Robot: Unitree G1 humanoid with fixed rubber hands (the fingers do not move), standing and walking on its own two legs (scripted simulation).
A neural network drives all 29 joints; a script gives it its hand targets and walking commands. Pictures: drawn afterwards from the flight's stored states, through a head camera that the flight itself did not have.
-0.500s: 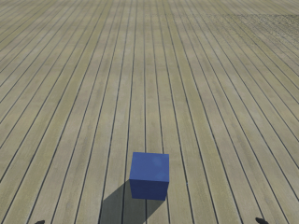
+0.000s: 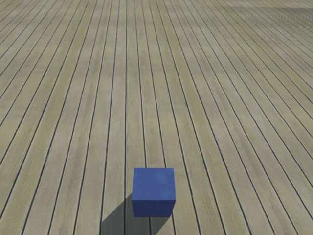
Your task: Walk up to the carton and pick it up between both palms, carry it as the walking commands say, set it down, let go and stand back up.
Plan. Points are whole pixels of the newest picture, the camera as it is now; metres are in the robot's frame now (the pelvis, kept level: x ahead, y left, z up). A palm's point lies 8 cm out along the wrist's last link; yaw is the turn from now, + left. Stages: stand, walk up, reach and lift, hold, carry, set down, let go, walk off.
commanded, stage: walk up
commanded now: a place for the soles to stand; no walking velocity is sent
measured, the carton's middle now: (153, 193) +0.47 -0.01 -0.63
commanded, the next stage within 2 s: stand in 1.08 s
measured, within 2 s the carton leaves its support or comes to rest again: neither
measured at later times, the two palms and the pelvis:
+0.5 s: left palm (46, 220) +0.21 +0.30 -0.10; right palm (277, 231) +0.18 -0.33 -0.10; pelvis +0.08 -0.01 -0.01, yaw +1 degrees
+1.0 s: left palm out of the picture +0.17 +0.31 -0.09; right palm (273, 223) +0.20 -0.33 -0.10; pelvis +0.08 -0.01 +0.01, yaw +1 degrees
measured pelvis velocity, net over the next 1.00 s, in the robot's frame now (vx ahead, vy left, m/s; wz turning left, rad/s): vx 0.08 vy -0.01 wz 0.01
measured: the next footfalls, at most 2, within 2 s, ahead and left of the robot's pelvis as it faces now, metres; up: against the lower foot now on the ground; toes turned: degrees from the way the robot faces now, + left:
right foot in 0.16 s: +0.17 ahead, -0.13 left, +0.00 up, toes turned +13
left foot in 0.30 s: +0.09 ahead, +0.08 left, +0.00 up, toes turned +18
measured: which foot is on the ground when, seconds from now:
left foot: down 0.00-0.16, up 0.18-0.28, down 0.30-1.00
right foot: up 0.00-0.14, down 0.16-1.00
